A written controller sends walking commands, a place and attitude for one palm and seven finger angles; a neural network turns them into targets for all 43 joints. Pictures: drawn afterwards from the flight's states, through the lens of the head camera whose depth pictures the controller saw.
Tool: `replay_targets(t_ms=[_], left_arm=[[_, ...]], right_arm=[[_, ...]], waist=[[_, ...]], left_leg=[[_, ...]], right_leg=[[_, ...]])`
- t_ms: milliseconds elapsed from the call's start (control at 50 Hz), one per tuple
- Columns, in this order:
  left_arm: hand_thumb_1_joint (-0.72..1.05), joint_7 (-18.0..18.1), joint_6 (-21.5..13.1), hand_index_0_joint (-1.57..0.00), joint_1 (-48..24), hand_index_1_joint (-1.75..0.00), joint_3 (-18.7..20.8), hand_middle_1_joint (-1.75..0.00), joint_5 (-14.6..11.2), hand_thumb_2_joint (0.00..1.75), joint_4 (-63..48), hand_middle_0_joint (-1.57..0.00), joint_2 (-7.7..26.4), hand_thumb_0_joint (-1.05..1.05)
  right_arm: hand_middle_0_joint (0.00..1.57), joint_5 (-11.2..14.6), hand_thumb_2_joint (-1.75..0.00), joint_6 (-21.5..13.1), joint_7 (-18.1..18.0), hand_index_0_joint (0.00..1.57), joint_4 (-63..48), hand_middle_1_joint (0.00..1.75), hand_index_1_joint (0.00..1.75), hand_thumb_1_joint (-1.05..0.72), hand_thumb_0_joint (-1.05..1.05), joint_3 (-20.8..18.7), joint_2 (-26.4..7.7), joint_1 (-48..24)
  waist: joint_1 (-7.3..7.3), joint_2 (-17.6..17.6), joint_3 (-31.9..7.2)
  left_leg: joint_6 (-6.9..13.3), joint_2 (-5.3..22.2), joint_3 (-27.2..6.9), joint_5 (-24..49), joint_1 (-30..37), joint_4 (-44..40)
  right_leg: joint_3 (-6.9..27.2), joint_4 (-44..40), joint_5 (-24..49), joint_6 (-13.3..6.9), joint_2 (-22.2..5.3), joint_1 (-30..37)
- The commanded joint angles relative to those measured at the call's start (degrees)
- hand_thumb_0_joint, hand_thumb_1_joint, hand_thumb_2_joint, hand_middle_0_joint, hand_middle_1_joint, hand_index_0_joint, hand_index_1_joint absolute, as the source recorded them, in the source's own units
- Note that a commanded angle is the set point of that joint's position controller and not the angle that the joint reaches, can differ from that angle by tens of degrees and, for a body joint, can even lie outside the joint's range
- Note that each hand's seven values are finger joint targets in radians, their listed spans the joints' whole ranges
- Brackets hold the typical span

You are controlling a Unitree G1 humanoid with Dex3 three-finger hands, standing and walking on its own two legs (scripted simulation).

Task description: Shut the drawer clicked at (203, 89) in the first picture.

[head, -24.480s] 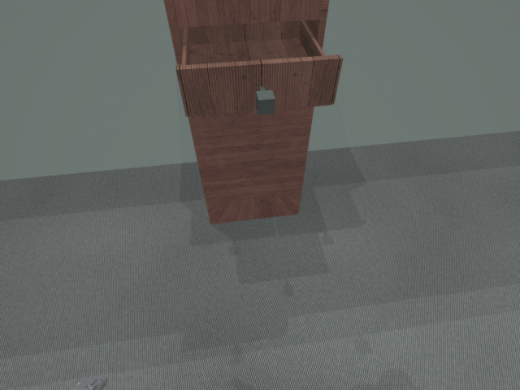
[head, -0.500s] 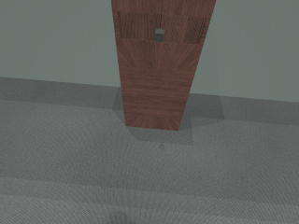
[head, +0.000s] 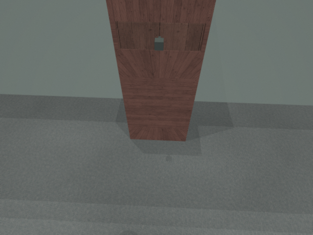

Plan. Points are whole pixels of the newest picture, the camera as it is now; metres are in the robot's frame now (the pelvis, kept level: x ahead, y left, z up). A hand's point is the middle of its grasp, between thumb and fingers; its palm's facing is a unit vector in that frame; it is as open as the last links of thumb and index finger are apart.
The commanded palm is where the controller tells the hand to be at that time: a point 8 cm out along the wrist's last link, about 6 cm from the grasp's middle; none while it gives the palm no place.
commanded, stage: let the arm hang, fingers relaxed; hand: left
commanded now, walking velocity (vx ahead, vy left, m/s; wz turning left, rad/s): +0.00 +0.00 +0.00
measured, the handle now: (159, 41) +0.86 +0.03 +0.06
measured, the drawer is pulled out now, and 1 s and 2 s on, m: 0.00 0.00 0.00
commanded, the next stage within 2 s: look to check the result in 0.10 s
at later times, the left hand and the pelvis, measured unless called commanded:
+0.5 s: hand out of the picture +0.04 +0.19 -0.17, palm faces +0.01 -0.97 -0.26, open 7.3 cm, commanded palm none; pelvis +0.02 -0.02 +0.00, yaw +0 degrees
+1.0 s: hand out of the picture +0.08 +0.19 -0.16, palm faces +0.01 -0.96 -0.29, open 7.3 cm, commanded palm none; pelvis +0.03 -0.03 +0.00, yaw +0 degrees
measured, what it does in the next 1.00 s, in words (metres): stands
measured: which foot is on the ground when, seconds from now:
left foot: down 0.00-1.00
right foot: down 0.00-1.00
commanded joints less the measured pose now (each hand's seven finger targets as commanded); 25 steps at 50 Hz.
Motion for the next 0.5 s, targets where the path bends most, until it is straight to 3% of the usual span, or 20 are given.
replay_targets(t_ms=[0,100,180,480], left_arm=[[0.90,0.42,-0.88,-0.20,3.28,-0.30,1.49,-0.30,-0.20,0.90,-1.01,-0.20,8.67,0.00],[0.90,0.45,-1.04,-0.20,2.23,-0.30,1.59,-0.30,-0.29,0.90,-0.83,-0.20,8.69,0.00],[0.90,0.42,-1.04,-0.20,1.64,-0.30,1.47,-0.30,-0.37,0.90,-0.52,-0.20,8.54,0.00],[0.90,0.20,-1.28,-0.20,0.00,-0.30,1.62,-0.30,-0.46,0.90,-0.49,-0.20,10.93,0.00]], right_arm=[[0.20,0.16,-0.90,-0.74,-0.42,0.20,-1.61,0.30,0.30,-0.90,0.00,-1.07,-7.11,2.21],[0.20,0.20,-0.90,-0.87,-0.58,0.20,-1.28,0.30,0.30,-0.90,0.00,-1.02,-7.47,1.50],[0.20,0.11,-0.90,-0.72,-0.63,0.20,-0.90,0.30,0.30,-0.90,0.00,-0.89,-7.48,0.93],[0.20,0.11,-0.90,-0.68,-0.55,0.20,-0.74,0.30,0.30,-0.90,0.00,-1.07,-10.06,-1.54]], waist=[[0.49,-0.02,-0.19],[0.35,0.95,-1.04],[0.14,0.11,0.32],[0.18,-0.99,-0.89]], left_leg=[[0.36,6.60,-7.26,0.38,1.68,-4.74],[0.16,6.97,-7.04,3.73,3.05,-4.36],[-0.05,6.94,-6.73,2.86,3.13,-4.58],[-0.17,7.29,-6.42,4.11,5.15,-4.54]], right_leg=[[5.68,-6.12,-1.39,-2.29,-5.59,-1.27],[5.54,-6.32,1.11,-2.26,-5.63,-0.18],[5.84,-7.34,0.54,-2.30,-5.69,-0.42],[6.32,-8.54,1.91,-2.54,-5.95,0.62]])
